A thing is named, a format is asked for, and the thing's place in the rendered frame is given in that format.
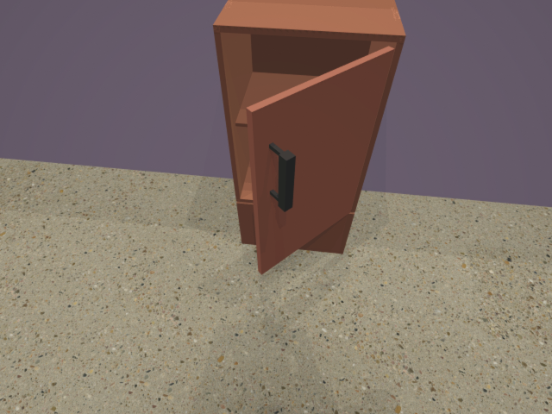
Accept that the cupboard door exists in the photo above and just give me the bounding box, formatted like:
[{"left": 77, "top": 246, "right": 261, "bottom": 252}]
[{"left": 246, "top": 46, "right": 395, "bottom": 275}]

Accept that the handle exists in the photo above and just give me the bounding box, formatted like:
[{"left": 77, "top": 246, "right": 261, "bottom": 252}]
[{"left": 269, "top": 143, "right": 296, "bottom": 212}]

